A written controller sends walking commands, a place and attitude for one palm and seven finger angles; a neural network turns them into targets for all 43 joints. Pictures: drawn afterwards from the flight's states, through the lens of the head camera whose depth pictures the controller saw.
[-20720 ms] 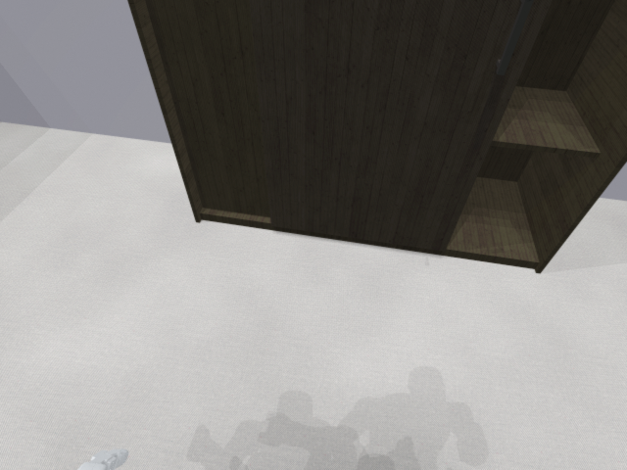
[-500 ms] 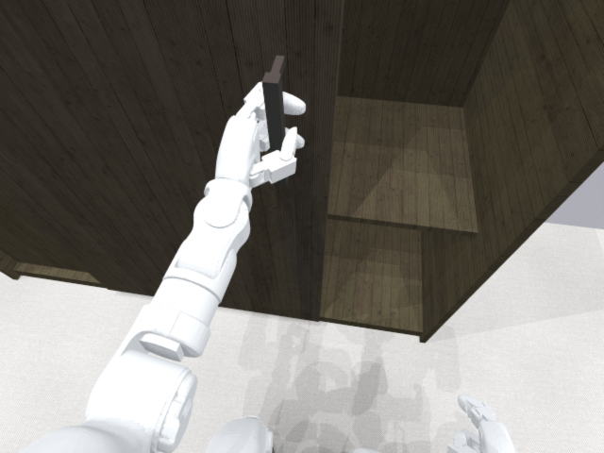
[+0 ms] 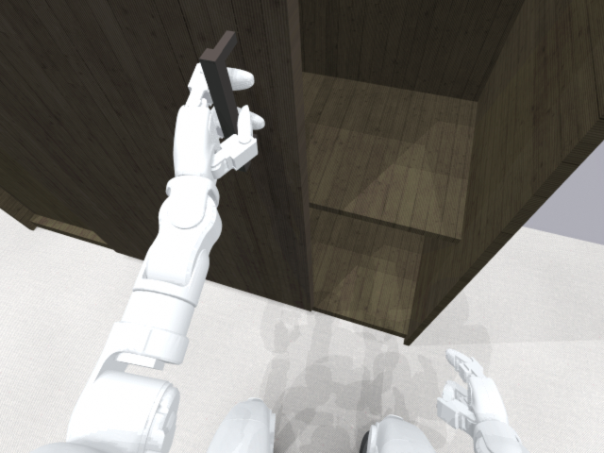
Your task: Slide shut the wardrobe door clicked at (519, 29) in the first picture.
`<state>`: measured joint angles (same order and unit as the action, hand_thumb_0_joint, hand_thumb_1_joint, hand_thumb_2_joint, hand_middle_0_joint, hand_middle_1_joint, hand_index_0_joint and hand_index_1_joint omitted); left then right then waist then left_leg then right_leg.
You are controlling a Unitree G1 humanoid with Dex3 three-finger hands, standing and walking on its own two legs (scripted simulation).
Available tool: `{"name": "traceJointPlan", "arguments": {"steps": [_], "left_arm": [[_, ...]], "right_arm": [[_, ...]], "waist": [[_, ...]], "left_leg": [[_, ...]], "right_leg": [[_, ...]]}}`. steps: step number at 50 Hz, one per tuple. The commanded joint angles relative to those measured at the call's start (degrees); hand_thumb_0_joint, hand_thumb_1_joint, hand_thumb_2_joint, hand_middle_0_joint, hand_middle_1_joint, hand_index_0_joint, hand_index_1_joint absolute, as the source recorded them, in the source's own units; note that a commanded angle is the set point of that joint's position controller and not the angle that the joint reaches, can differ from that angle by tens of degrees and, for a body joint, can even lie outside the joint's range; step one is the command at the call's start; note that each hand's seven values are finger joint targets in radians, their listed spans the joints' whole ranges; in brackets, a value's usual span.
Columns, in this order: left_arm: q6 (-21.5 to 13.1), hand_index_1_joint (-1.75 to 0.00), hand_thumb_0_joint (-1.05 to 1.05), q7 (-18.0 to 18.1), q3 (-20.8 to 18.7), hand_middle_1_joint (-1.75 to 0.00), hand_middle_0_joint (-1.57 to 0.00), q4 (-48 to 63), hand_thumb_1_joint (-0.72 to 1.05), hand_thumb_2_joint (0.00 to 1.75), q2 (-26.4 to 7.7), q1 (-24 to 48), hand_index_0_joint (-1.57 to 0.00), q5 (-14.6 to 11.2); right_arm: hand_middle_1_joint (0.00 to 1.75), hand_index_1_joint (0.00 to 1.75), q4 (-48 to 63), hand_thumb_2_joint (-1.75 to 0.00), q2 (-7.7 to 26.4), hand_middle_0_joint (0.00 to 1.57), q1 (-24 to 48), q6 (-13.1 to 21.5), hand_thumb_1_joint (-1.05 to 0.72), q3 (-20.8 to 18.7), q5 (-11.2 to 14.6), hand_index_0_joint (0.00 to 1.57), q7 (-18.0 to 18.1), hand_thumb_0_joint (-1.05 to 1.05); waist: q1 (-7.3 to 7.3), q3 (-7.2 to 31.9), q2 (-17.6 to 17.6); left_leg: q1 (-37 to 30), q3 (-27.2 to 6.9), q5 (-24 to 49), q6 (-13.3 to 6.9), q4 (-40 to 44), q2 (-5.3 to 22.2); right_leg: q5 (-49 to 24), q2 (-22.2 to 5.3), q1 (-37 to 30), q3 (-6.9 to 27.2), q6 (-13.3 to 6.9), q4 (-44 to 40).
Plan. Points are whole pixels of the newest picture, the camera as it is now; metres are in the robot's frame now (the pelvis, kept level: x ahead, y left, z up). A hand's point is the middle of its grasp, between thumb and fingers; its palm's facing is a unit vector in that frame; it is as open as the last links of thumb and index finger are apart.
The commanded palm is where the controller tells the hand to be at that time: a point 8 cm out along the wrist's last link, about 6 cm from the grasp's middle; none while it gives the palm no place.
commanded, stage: step sideways, sliding the door along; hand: left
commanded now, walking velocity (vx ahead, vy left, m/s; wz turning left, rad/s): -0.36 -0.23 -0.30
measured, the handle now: (235, 109) +0.47 +0.14 +0.15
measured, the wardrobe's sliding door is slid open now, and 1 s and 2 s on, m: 0.30 0.00 0.00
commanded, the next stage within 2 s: stop walking and hold the door there in 1.54 s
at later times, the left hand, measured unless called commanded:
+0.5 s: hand (360, 163) +0.40 -0.01 +0.15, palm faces +0.21 -0.98 -0.03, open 6.1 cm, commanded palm +0.36 -0.04 +0.15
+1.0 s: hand (537, 202) +0.36 -0.19 +0.15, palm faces +0.21 -0.98 -0.02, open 6.2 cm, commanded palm +0.32 -0.22 +0.15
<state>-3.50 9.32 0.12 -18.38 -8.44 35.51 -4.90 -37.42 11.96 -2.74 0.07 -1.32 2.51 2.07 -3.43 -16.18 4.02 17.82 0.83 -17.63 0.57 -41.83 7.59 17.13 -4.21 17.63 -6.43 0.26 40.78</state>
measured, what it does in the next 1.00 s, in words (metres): steps to the right: right foot, then left foot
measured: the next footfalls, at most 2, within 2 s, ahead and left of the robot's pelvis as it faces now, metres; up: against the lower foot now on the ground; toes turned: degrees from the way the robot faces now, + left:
right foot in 0.22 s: +0.08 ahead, -0.22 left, +0.00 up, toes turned -6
left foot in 0.44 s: +0.05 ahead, +0.01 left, +0.00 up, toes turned +7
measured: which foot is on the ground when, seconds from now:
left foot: down 0.00-0.24, up 0.26-0.42, down 0.44-0.74, up 0.76-0.92, down 0.94-1.00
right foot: down 0.00-0.00, up 0.02-0.20, down 0.22-0.46, up 0.48-0.68, down 0.70-0.96, up 0.98-1.00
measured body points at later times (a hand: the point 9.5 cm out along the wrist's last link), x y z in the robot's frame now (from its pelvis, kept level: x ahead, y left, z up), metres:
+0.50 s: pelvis +0.01 -0.16 +0.01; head +0.13 -0.17 +0.44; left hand +0.38 +0.04 +0.15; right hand +0.21 -0.38 -0.11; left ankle +0.01 +0.00 -0.72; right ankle +0.04 -0.23 -0.70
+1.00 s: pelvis +0.00 -0.32 +0.01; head +0.11 -0.34 +0.45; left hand +0.35 -0.14 +0.15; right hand +0.20 -0.57 -0.09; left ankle +0.00 -0.15 -0.72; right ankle +0.01 -0.41 -0.69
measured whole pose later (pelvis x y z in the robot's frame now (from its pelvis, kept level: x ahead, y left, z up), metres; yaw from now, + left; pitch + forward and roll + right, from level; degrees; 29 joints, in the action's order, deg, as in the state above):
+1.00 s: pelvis +0.00 -0.32 +0.01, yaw -5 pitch -1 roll +1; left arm -6.7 13.1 -4.2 7.9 -6.5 11.9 -4.6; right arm -32.1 13.2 -3.3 4.5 -4.5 1.8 0.1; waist -4.6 -16.1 1.0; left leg 11.7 7.8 -13.3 3.2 -28.8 7.8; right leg 21.8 0.9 23.9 -1.4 -0.5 48.9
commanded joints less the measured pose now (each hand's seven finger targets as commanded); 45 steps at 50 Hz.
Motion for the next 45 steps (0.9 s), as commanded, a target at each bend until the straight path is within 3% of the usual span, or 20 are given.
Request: {"name": "traceJointPlan", "arguments": {"steps": [1, 2, 5, 10, 12, 14, 15, 18, 20, 22, 23, 24, 27, 33, 35, 37, 39, 40, 43, 45], "left_arm": [[-9.95, -1.4, 0.0, -6.87, 17.05, -1.4, -0.45, 29.26, 0.9, 0.9, 9.69, 26.89, -0.45, 0.95], [-9.94, -1.4, 0.0, -6.95, 14.47, -1.4, -0.45, 26.37, 0.9, 0.9, 8.22, 26.78, -0.45, 1.24], [-9.85, -1.4, 0.0, -6.63, 14.25, -1.4, -0.45, 29.74, 0.9, 0.9, 6.54, 27.11, -0.45, 1.38], [-9.12, -1.4, 0.0, -6.14, 10.83, -1.4, -0.45, 28.46, 0.9, 0.9, 2.4, 19.71, -0.45, 2.46], [-10.1, -1.4, 0.0, -6.18, 8.91, -1.4, -0.45, 30.54, 0.9, 0.9, -0.82, 18.36, -0.45, 3.27], [-9.45, -1.4, 0.0, -5.14, 3.53, -1.4, -0.45, 30.04, 0.9, 0.9, -7.21, 11.98, -0.45, 3.12], [-9.14, -1.4, 0.0, -5.12, 5.18, -1.4, -0.45, 31.31, 0.9, 0.9, -4.94, 10.87, -0.45, 3.21], [-11.61, -1.4, 0.0, -4.2, 8.04, -1.4, -0.45, 39.55, 0.9, 0.9, -0.07, 10.92, -0.45, 1.98], [-12.76, -1.4, 0.0, -3.54, 8.85, -1.4, -0.45, 40.83, 0.9, 0.9, 0.06, 9.32, -0.45, 1.92], [-13.05, -1.4, 0.0, -4.23, 10.01, -1.4, -0.45, 43.41, 0.9, 0.9, 1.01, 9.26, -0.45, 0.33], [-13.03, -1.4, 0.0, -5.06, 10.7, -1.4, -0.45, 43.4, 0.9, 0.9, 2.28, 8.75, -0.45, 1.11], [-11.84, -1.4, 0.0, -5.44, 11.18, -1.4, -0.45, 38.85, 0.9, 0.9, 3.23, 7.03, -0.45, 2.21], [-10.9, -1.4, 0.0, -5.09, 12.17, -1.4, -0.45, 42.76, 0.9, 0.9, 3.92, 10.25, -0.45, 2.67], [-9.52, -1.4, 0.0, -4.85, 11.99, -1.4, -0.45, 41.23, 0.9, 0.9, 2.52, 7.48, -0.45, 3.09], [-10.23, -1.4, 0.0, -4.81, 10.59, -1.4, -0.45, 40.2, 0.9, 0.9, 1.28, 5.13, -0.45, 3.75], [-11.35, -1.4, 0.0, -4.67, 8.54, -1.4, -0.45, 41.89, 0.9, 0.9, -2.32, 5.19, -0.45, 4.21], [-10.63, -1.4, 0.0, -3.48, 4.04, -1.4, -0.45, 39.95, 0.9, 0.9, -6.99, -1.83, -0.45, 3.86], [-10.42, -1.4, 0.0, -3.44, 5.46, -1.4, -0.45, 41.38, 0.9, 0.9, -4.28, -3.41, -0.45, 3.29], [-13.2, -1.4, 0.0, -2.76, 8.86, -1.4, -0.45, 50.63, 0.9, 0.9, -0.23, -3.4, -0.45, 2.39], [-14.68, -1.4, 0.0, -2.51, 10.26, -1.4, -0.45, 52.04, 0.9, 0.9, 0.57, -3.52, -0.45, 2.21]], "right_arm": [[0.3, 0.3, 10.81, -0.9, 6.75, 0.2, 0.54, 3.11, -0.9, -3.74, -0.24, 0.2, -1.41, 0.0], [0.3, 0.3, 10.47, -0.9, 8.73, 0.2, 0.33, 3.89, -0.9, -4.79, -0.03, 0.2, -2.85, 0.0], [0.3, 0.3, 10.45, -0.9, 6.98, 0.2, 1.66, 5.11, -0.9, -4.28, -0.01, 0.2, -3.54, 0.0], [0.3, 0.3, 12.58, -0.9, 6.76, 0.2, 0.93, 5.57, -0.9, -3.74, 1.01, 0.2, -3.3, 0.0], [0.3, 0.3, 12.95, -0.9, 4.8, 0.2, 0.54, 6.15, -0.9, -3.07, 2.1, 0.2, -3.19, 0.0], [0.3, 0.3, 12.48, -0.9, 4.5, 0.2, 1.38, 6.41, -0.9, -3.79, 1.47, 0.2, -1.63, 0.0], [0.3, 0.3, 11.5, -0.9, 3.81, 0.2, 1.58, 6.79, -0.9, -3.35, 0.63, 0.2, -1.29, 0.0], [0.3, 0.3, 10.32, -0.9, 2.11, 0.2, 1.7, 8.81, -0.9, -1.1, -0.03, 0.2, -0.95, 0.0], [0.3, 0.3, 10.53, -0.9, 3.24, 0.2, 1.23, 7.22, -0.9, -1.75, -0.21, 0.2, -0.7, 0.0], [0.3, 0.3, 12.22, -0.9, 6.83, 0.2, 1.51, 6.57, -0.9, -4.35, -0.5, 0.2, -1.05, 0.0], [0.3, 0.3, 13.0, -0.9, 7.07, 0.2, 0.09, 6.53, -0.9, -4.37, -0.42, 0.2, -2.39, 0.0], [0.3, 0.3, 13.54, -0.9, 8.49, 0.2, -0.27, 6.18, -0.9, -4.33, -0.36, 0.2, -3.52, 0.0], [0.3, 0.3, 12.92, -0.9, 6.49, 0.2, 0.15, 7.32, -0.9, -3.72, -0.99, 0.2, -3.96, 0.0], [0.3, 0.3, 14.25, -0.9, 7.32, 0.2, 0.39, 7.12, -0.9, -3.97, 0.23, 0.2, -4.18, 0.0], [0.3, 0.3, 13.69, -0.9, 6.81, 0.2, 0.11, 7.54, -0.9, -3.96, 1.09, 0.2, -4.28, 0.0], [0.3, 0.3, 13.65, -0.9, 4.7, 0.2, 0.33, 7.73, -0.9, -3.47, 1.41, 0.2, -4.07, 0.0], [0.3, 0.3, 13.28, -0.9, 4.45, 0.2, 1.6, 7.1, -0.9, -4.03, 0.78, 0.2, -2.09, 0.0], [0.3, 0.3, 12.82, -0.9, 2.24, 0.2, 1.49, 7.62, -0.9, -2.56, 0.4, 0.2, -1.79, 0.0], [0.3, 0.3, 11.26, -0.9, 1.23, 0.2, 1.94, 9.18, -0.9, -0.77, -0.3, 0.2, -1.4, 0.0], [0.3, 0.3, 11.53, -0.9, 2.6, 0.2, 1.78, 7.38, -0.9, -1.88, -0.59, 0.2, -1.09, 0.0]], "waist": [[6.51, 38.49, 7.15], [6.13, 38.3, 0.71], [6.27, 32.0, 13.38], [6.12, 31.9, 10.53], [5.31, 32.74, -2.41], [3.84, 33.86, -25.53], [3.19, 33.46, -24.93], [4.36, 33.7, -12.15], [5.42, 37.11, -9.68], [4.84, 39.23, -0.74], [3.97, 41.24, 2.61], [3.55, 38.26, 3.82], [4.97, 33.15, 13.22], [6.06, 28.99, 10.48], [5.91, 28.19, 10.2], [5.87, 29.42, -0.04], [3.47, 33.4, -25.2], [2.35, 33.07, -22.88], [4.11, 33.95, -12.59], [5.73, 38.11, -10.0]], "left_leg": [[-35.3, -17.98, 66.05, -12.74, 12.5, 22.38], [-36.35, -13.48, 60.64, -13.4, 12.01, 23.8], [-27.61, -3.25, 49.01, -9.11, 10.99, 19.47], [-20.36, 3.56, 39.1, -3.71, 4.65, 13.19], [-14.5, 6.05, 24.19, -7.4, -4.89, 5.37], [3.25, 4.57, -17.42, 1.65, -20.81, -4.31], [4.89, -0.03, -19.84, 0.89, -23.0, -3.07], [4.06, 1.5, -13.75, 0.92, 1.71, -2.15], [-10.07, 4.61, 10.42, 1.22, 19.1, 0.32], [-35.8, -8.66, 56.1, -7.18, 17.5, 18.4], [-39.86, -11.92, 69.15, -12.82, 13.76, 25.36], [-41.09, -7.0, 64.89, -13.44, 13.65, 24.86], [-33.67, -0.77, 53.06, -10.36, 13.63, 21.97], [-25.87, 6.6, 46.84, -3.49, 6.97, 16.89], [-24.35, 7.45, 42.2, -7.02, 3.1, 13.38], [-19.15, 9.53, 28.68, -7.0, -4.95, 7.31], [1.42, 4.72, -17.88, 1.49, -20.06, -3.23], [5.22, 0.59, -22.45, -0.14, -20.61, -2.28], [4.6, 1.86, -14.58, 0.22, 2.62, -1.43], [-13.48, 5.16, 14.85, 0.67, 20.83, 0.62]], "right_leg": [[15.95, 1.77, 13.17, 8.73, -0.01, 26.35], [15.16, 1.84, 15.46, 11.94, -0.75, 28.92], [10.83, -1.0, 11.1, 10.41, -0.64, 17.6], [-6.84, 3.81, -7.74, 3.03, 0.0, -6.31], [-30.81, 1.35, -16.06, 4.63, -0.1, -17.72], [-70.06, -10.29, -23.43, 23.12, -7.72, -12.68], [-69.6, -11.49, -22.93, 23.09, -8.13, -10.27], [-68.1, -9.11, -27.25, 18.92, -9.01, -6.51], [-57.44, -5.74, -23.0, 14.39, -5.92, -1.63], [-16.82, -0.04, 2.83, 9.81, -0.01, 6.11], [10.9, 1.54, 8.9, 11.03, 0.57, 12.6], [13.53, 2.94, 13.47, 12.51, -0.05, 18.86], [8.76, 0.32, 11.35, 10.75, 0.12, 16.54], [-2.8, 3.07, -2.02, 2.32, 0.66, -3.84], [-12.65, 3.88, -5.11, 0.59, 1.18, -11.51], [-41.59, -0.45, -11.56, 3.97, 0.52, -17.36], [-77.34, -10.95, -22.07, 24.67, -8.29, -11.87], [-76.54, -12.92, -23.64, 23.79, -8.98, -9.94], [-74.62, -10.77, -28.52, 19.91, -8.99, -5.37], [-60.66, -5.66, -21.97, 12.66, -5.21, -0.1]]}}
